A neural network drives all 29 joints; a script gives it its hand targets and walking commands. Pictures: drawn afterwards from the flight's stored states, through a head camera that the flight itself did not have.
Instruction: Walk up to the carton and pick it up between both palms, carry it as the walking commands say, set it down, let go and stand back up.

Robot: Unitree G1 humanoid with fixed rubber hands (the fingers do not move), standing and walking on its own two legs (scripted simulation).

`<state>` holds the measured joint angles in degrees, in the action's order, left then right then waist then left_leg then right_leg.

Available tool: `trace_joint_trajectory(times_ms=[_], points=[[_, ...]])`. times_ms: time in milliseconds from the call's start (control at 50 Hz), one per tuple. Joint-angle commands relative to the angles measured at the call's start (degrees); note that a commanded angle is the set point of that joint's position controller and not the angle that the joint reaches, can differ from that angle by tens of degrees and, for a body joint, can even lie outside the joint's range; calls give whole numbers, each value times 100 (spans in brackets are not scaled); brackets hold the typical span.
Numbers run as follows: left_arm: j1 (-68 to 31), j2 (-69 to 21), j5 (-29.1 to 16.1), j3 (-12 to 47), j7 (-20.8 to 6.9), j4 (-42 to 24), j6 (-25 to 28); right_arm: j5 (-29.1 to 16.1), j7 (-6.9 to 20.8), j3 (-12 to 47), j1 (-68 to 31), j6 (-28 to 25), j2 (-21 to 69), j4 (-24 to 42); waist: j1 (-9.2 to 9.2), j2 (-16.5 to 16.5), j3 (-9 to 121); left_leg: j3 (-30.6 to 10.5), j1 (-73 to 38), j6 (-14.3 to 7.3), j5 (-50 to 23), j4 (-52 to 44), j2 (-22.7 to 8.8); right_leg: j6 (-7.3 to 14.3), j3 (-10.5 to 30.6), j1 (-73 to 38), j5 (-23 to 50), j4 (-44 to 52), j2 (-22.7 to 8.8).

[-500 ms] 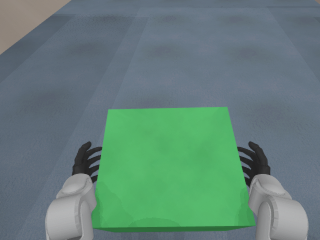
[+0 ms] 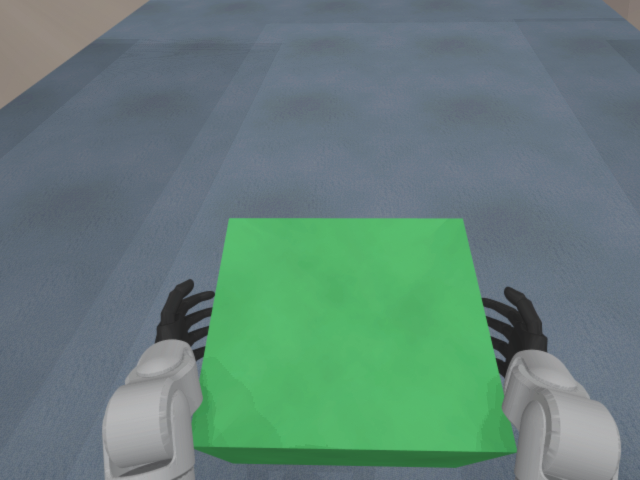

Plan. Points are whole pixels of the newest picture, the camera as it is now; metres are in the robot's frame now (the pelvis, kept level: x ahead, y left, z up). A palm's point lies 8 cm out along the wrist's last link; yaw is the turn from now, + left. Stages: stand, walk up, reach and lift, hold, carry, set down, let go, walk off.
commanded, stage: carry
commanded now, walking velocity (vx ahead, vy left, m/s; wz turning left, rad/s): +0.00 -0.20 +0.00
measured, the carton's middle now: (344, 345) +0.30 -0.01 +0.02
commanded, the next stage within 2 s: none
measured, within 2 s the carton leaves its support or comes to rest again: neither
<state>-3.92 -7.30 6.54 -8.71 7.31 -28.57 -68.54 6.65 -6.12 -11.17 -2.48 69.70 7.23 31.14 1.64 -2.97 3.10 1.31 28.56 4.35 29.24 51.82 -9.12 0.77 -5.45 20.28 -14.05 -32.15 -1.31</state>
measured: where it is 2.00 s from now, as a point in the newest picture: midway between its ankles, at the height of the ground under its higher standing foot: outside the picture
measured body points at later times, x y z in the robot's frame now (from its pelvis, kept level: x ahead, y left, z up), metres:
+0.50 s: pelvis -0.05 -0.13 +0.01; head -0.05 -0.12 +0.46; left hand +0.21 +0.06 +0.10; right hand +0.20 -0.32 +0.11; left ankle -0.03 +0.03 -0.73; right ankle -0.05 -0.29 -0.70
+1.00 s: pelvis -0.11 -0.26 +0.01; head -0.11 -0.24 +0.46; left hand +0.14 -0.07 +0.09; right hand +0.15 -0.44 +0.10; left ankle -0.10 -0.15 -0.73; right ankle -0.09 -0.36 -0.68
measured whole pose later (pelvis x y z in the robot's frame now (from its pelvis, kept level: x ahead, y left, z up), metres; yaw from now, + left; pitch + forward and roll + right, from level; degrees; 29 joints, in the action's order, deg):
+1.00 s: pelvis -0.11 -0.26 +0.01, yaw +0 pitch +3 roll -2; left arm -1.1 -7.3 6.8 -9.3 7.5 -31.5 -69.6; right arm 6.4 -5.6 -9.4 -1.2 68.3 7.3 29.4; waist -0.6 1.4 4.1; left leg 6.0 18.2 -0.4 16.4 32.1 -4.6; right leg -1.6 -4.6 29.5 -24.6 -52.3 1.7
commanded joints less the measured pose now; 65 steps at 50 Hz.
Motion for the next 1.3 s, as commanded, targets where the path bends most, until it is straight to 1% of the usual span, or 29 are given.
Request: trace_joint_trajectory(times_ms=[0,120,180,220,240,260,300,340,460,520,540,560,580,640,780,840,860,880,900,940,960,1000,1060,1140,1180,1200,1220,1240,1280], points=[[-2068,-4982,-2200,4168,-1412,-531,-59,-2570,1380,5035,-2894,6,5025,550,-147,1328,1138,112,264,-178,-1,1639,346,881,839,-810,1511,1066,-1150],[-1991,-4746,-2256,4289,-1423,-751,-13,-2461,1280,4882,-2488,-65,4772,542,-204,1144,1519,333,-9,-375,-72,-235,642,1004,1465,-1245,1860,967,-1255],[-1928,-4593,-2260,4385,-1380,-701,-86,-2309,1269,4650,-2201,-18,4607,331,-195,1081,1668,407,-928,-500,-548,-1831,576,814,1343,-1019,2034,773,-1106],[-2023,-4505,-2243,4417,-1338,-581,-136,-2193,1272,4437,-2130,0,4514,179,-79,255,1645,-360,-2401,-552,-1563,-3225,-316,272,917,203,1168,12,-688],[-2318,-4584,-2270,4587,-1351,-784,-176,-2075,1276,4273,-1950,-44,4562,-33,6,-1445,1317,-2353,-2468,-1255,-2645,-3375,-1981,-252,425,1457,-841,-924,-151],[-2501,-4619,-2238,4592,-1351,-777,-145,-2125,1306,4346,-2056,-73,4687,44,-31,-1464,1184,-2640,-2290,-1686,-3921,-3448,-2410,-370,544,1568,-1837,-2196,-77],[-2491,-4853,-2314,4662,-1380,-713,-102,-2158,1343,4378,-2238,-116,4781,278,-111,-377,874,-1499,-1917,-1389,-4037,-3308,-1747,-299,855,1433,-1406,-2787,-218],[-2467,-4984,-2385,4705,-1398,-688,-72,-2174,1339,4320,-2306,-153,4828,332,-94,-600,902,-546,-2020,-990,-4327,-3048,-1071,-346,597,1268,-1035,-2374,-178],[-2149,-4627,-2279,4449,-1269,-607,-148,-2149,1293,4312,-2156,-27,4464,390,16,-1240,1271,-381,-2044,-798,-4063,-2841,-894,-369,-6,349,-1131,-657,182],[-2083,-4542,-2223,4327,-1282,-439,-238,-2131,1267,4399,-2181,43,4397,295,-12,-674,1260,39,-1330,-360,-2354,-2054,-442,-264,-292,-836,-423,1210,155],[-2084,-4519,-2196,4270,-1303,-328,-259,-2070,1258,4423,-2137,64,4374,199,22,91,1018,338,-496,-189,-1444,-1557,-219,-226,261,-1228,-86,1608,-482],[-2021,-4437,-2183,4263,-1315,-293,-239,-2069,1262,4509,-2267,92,4332,365,-88,1892,934,852,896,87,213,-445,415,256,2041,-1555,1033,1765,-1788],[-1926,-4615,-2203,4199,-1318,-274,-218,-2230,1300,4697,-2570,110,4452,437,-185,2249,1035,354,628,24,1034,825,370,818,1869,-1035,2136,1433,-1819],[-2108,-5033,-2219,4176,-1423,-611,-61,-2607,1380,5080,-2920,-2,5062,610,-133,1286,1121,94,317,-150,-92,1640,327,819,834,-862,1278,1079,-1093],[-1935,-4674,-2274,4325,-1422,-785,-49,-2423,1262,4859,-2369,-39,4703,510,-208,1134,1579,321,-183,-395,-137,-574,660,941,1472,-1289,1975,988,-1243],[-1952,-4540,-2285,4421,-1368,-707,-124,-2272,1265,4603,-2148,5,4537,308,-153,956,1689,362,-1326,-457,-918,-2514,442,594,1240,-839,1701,702,-1001],[-2007,-4510,-2276,4436,-1348,-649,-147,-2221,1269,4502,-2148,11,4502,240,-110,468,1692,-55,-2100,-471,-1389,-3123,-35,326,973,-202,1321,270,-772],[-2116,-4561,-2248,4504,-1349,-671,-186,-2125,1277,4389,-2050,-1,4510,100,-10,-692,1408,-1503,-2497,-934,-1683,-3354,-1328,-144,616,1078,115,-372,-399],[-2507,-4606,-2283,4650,-1357,-871,-186,-2089,1289,4340,-1932,-48,4659,-24,37,-1785,1213,-2686,-2346,-1568,-3240,-3481,-2368,-416,380,1626,-1695,-1755,7],[-2533,-4793,-2316,4677,-1376,-792,-135,-2158,1342,4404,-2184,-85,4732,276,-93,-550,858,-1744,-1855,-1476,-3895,-3368,-1919,-344,806,1446,-1533,-2753,-205],[-2503,-4910,-2354,4687,-1398,-749,-111,-2190,1347,4417,-2294,-117,4807,347,-118,-391,806,-1186,-1825,-1230,-3816,-3245,-1540,-312,785,1430,-1218,-2668,-238],[-2458,-4947,-2397,4707,-1384,-726,-93,-2185,1333,4327,-2301,-127,4759,371,-79,-750,929,-446,-1981,-930,-4272,-3003,-996,-347,461,1131,-1097,-2198,-105],[-2227,-4750,-2326,4575,-1305,-683,-117,-2193,1315,4320,-2220,-74,4512,464,-29,-1058,1128,-425,-2005,-875,-4504,-2969,-935,-380,117,632,-1303,-1454,119],[-2076,-4595,-2255,4375,-1273,-534,-212,-2160,1280,4389,-2185,28,4421,385,-42,-1154,1345,-247,-1790,-572,-3332,-2454,-736,-310,-274,-328,-531,489,250],[-2067,-4548,-2206,4287,-1299,-387,-268,-2111,1272,4444,-2160,63,4356,266,19,-226,1078,192,-813,-255,-1840,-1782,-336,-262,-29,-1126,-203,1453,-195],[-2067,-4481,-2209,4277,-1321,-382,-259,-2082,1264,4510,-2179,82,4346,343,-39,1254,939,624,491,12,-443,-931,214,74,1466,-1555,453,1761,-1316],[-1958,-4592,-2200,4245,-1309,-300,-237,-2180,1304,4621,-2505,110,4324,500,-169,2262,1041,568,645,61,898,360,328,706,2000,-1125,1753,1496,-1867],[-1890,-4712,-2199,4177,-1336,-330,-225,-2337,1334,4806,-2673,113,4569,463,-203,1879,1025,176,477,-35,822,1236,368,947,1583,-929,2228,1298,-1674],[-2037,-4971,-2210,4174,-1402,-585,-109,-2578,1386,5053,-2849,32,4956,597,-146,1288,1123,80,256,-146,47,1560,300,878,894,-816,1524,1071,-1183]])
